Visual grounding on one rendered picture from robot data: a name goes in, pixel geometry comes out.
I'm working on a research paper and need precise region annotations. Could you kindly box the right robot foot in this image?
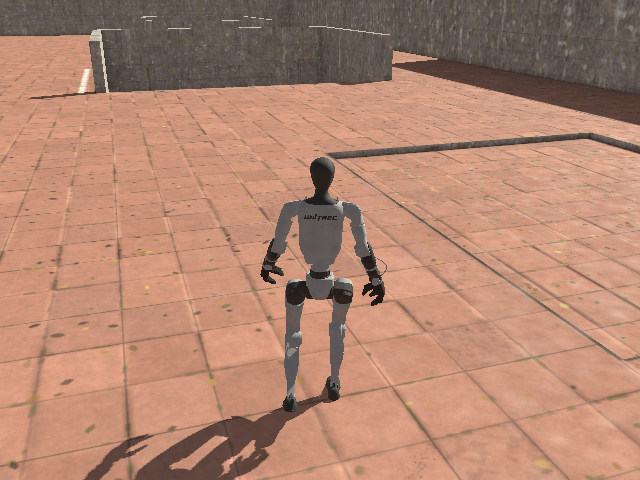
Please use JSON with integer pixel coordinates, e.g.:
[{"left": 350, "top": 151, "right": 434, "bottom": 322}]
[{"left": 326, "top": 376, "right": 341, "bottom": 401}]

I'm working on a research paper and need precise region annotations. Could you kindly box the robot left hand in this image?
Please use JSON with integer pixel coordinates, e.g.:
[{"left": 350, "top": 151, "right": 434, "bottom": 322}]
[{"left": 260, "top": 266, "right": 284, "bottom": 284}]

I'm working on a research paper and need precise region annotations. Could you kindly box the robot right upper arm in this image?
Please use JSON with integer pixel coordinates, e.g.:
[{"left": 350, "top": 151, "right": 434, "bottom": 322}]
[{"left": 342, "top": 201, "right": 371, "bottom": 258}]

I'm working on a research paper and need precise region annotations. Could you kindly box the robot left thigh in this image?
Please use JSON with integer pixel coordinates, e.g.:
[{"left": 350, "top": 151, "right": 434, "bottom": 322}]
[{"left": 285, "top": 279, "right": 306, "bottom": 348}]

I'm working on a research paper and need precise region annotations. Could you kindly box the robot left upper arm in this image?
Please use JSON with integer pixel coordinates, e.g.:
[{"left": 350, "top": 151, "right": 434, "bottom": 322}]
[{"left": 271, "top": 200, "right": 301, "bottom": 254}]

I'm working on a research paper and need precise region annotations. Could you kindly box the left robot forearm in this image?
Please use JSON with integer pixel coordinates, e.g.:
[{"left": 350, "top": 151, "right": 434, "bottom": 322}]
[{"left": 262, "top": 238, "right": 281, "bottom": 270}]

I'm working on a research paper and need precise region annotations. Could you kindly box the right robot forearm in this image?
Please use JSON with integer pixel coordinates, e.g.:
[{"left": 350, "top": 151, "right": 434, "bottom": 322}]
[{"left": 361, "top": 242, "right": 382, "bottom": 286}]

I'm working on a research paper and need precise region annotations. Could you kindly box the robot right hand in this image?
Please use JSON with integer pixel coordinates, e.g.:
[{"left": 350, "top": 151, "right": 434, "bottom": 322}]
[{"left": 362, "top": 281, "right": 385, "bottom": 306}]

